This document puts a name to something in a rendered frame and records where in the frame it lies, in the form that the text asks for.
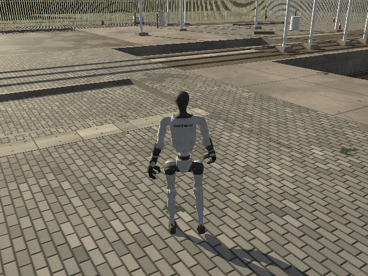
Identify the right robot upper arm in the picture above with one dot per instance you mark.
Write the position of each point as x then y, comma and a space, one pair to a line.
200, 120

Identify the right robot hand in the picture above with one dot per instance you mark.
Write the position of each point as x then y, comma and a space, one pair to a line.
208, 156

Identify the robot right forearm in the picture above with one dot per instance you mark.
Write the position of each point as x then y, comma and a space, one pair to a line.
210, 149

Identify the left robot hand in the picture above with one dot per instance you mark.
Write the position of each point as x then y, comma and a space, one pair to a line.
150, 171

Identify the left robot upper arm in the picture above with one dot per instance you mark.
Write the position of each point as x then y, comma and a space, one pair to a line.
162, 132

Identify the left robot foot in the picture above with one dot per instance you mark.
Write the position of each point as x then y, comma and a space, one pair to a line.
172, 229

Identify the robot left forearm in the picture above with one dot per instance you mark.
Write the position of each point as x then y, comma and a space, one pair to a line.
154, 156

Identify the robot left thigh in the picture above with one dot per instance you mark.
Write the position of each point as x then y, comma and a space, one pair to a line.
170, 173

